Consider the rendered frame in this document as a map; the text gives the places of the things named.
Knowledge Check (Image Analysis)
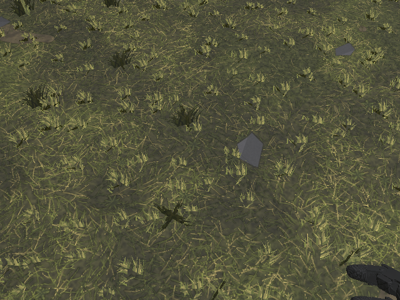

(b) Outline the robot right hand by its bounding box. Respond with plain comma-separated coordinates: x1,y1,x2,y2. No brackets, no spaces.
346,264,400,300

